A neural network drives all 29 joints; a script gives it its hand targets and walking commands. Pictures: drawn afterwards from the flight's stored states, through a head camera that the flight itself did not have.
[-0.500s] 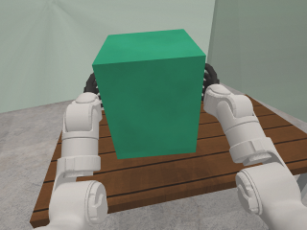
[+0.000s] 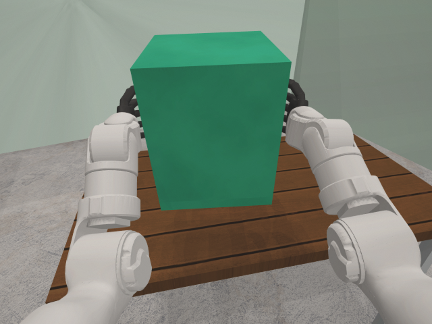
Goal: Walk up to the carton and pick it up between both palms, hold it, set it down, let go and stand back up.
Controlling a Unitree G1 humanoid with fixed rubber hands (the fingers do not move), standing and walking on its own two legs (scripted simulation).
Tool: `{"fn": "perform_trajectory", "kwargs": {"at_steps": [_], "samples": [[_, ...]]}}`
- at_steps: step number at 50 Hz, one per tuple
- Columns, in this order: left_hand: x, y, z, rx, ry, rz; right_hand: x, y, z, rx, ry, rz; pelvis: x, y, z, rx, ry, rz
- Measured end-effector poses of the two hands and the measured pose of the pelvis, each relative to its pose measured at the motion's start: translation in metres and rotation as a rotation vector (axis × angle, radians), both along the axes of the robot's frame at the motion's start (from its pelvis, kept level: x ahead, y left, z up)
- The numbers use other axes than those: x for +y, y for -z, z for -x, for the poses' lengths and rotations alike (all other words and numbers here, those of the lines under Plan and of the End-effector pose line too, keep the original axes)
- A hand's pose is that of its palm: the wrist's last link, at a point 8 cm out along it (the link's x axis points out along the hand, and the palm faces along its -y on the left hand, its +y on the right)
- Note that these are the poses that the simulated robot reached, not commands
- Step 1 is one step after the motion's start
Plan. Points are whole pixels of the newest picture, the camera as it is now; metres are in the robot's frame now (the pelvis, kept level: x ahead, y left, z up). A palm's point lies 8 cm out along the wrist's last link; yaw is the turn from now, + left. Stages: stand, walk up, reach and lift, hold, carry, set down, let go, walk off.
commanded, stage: hold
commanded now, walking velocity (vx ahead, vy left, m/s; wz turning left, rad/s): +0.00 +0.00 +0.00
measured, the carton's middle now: (212, 118) +0.40 +0.00 +0.29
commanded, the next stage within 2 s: none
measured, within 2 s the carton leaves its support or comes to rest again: neither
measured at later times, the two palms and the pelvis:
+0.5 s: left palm (129, 129) +0.38 +0.15 +0.29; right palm (294, 121) +0.37 -0.14 +0.29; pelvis +0.01 +0.00 +0.00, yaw +1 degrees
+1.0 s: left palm (127, 128) +0.37 +0.15 +0.29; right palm (294, 118) +0.37 -0.14 +0.30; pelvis +0.01 +0.00 +0.00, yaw +0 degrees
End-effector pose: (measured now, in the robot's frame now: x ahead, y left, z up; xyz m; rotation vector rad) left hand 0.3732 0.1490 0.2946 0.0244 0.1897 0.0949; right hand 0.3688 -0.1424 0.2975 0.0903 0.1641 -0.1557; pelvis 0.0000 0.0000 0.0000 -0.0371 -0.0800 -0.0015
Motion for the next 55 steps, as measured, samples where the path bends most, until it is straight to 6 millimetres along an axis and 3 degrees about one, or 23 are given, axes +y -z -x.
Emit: {"fn": "perform_trajectory", "kwargs": {"at_steps": [13, 55], "samples": [[-0.006, 0.011, -0.003, 0.009, 0.001, -0.01, -0.006, 0.012, -0.002, 0.012, -0.001, 0.002, -0.002, 0.0, -0.002, 0.009, 0.001, 0.002], [0.001, 0.006, -0.003, 0.003, 0.0, 0.008, 0.001, 0.001, -0.003, 0.012, 0.0, 0.002, 0.001, 0.0, -0.005, 0.003, -0.001, 0.004]]}}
